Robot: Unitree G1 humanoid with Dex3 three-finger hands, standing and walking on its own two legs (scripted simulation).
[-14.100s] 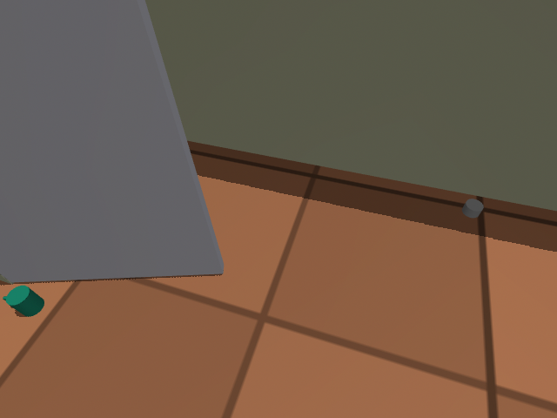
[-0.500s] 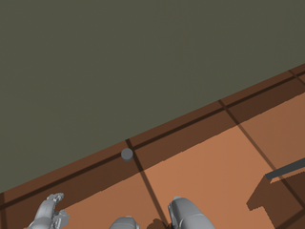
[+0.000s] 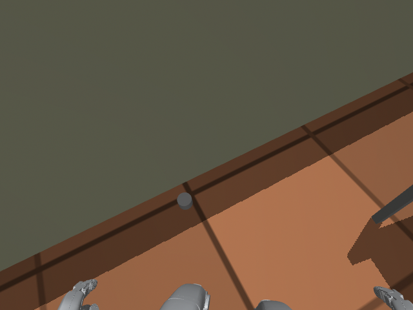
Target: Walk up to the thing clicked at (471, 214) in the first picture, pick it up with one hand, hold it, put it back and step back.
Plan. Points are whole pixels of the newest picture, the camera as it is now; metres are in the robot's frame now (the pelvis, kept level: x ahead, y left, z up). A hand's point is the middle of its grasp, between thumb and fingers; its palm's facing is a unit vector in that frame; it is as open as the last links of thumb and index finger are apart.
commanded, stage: walk up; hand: left
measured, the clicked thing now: (185, 201) +0.63 +0.22 -0.74
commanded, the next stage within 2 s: stand in 1.42 s
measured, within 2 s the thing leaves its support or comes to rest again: neither
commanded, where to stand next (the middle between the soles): +0.29 +0.00 m, yaw -1 degrees
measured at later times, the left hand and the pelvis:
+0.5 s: hand out of the picture -0.08 +0.23 -0.15, palm faces +0.01 -0.92 -0.39, open 7.4 cm; pelvis -0.12 -0.04 -0.01, yaw -1 degrees
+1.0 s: hand out of the picture -0.06 +0.25 -0.14, palm faces +0.07 -0.92 -0.38, open 7.4 cm; pelvis -0.13 -0.02 +0.00, yaw +4 degrees
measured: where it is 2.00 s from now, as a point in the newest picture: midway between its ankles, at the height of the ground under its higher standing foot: outside the picture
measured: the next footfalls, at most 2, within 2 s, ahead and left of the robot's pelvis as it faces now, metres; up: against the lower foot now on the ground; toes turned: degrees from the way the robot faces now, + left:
left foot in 0.14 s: -0.08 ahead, +0.10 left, +0.00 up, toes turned -1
right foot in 0.42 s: -0.09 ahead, -0.16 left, +0.00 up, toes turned +3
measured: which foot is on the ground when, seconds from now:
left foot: up 0.00-0.12, down 0.14-1.00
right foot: down 0.00-0.14, up 0.16-0.40, down 0.42-1.00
